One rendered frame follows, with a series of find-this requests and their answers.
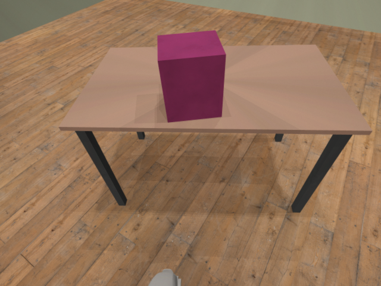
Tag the carton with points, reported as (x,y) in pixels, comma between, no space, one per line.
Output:
(192,68)

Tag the table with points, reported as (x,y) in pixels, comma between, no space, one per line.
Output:
(281,89)

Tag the robot left thigh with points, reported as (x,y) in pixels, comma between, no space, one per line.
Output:
(165,279)

